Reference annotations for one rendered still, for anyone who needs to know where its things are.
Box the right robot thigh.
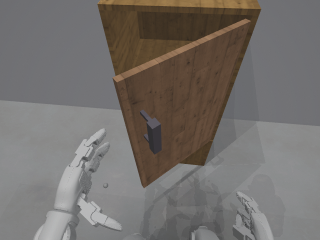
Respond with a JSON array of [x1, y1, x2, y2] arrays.
[[190, 229, 219, 240]]

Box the right robot shin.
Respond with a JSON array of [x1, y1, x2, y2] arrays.
[[198, 226, 208, 230]]

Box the left robot forearm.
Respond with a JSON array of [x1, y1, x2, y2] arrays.
[[33, 209, 80, 240]]

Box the cupboard door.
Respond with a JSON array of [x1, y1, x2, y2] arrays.
[[112, 19, 251, 188]]

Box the handle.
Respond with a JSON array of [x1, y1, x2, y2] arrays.
[[140, 110, 162, 155]]

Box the robot right hand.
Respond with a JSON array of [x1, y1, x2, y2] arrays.
[[233, 191, 274, 240]]

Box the robot left hand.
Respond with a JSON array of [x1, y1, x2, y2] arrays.
[[53, 128, 123, 232]]

